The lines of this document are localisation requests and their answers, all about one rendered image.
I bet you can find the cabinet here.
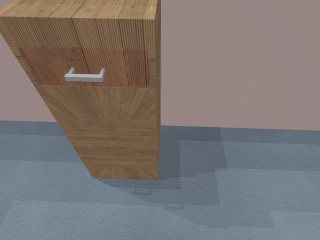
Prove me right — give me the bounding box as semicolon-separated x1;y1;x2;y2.
0;0;161;181

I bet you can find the drawer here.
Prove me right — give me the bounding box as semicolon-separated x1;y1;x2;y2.
18;46;150;88

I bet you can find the handle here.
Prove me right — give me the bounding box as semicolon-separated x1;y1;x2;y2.
64;67;106;82

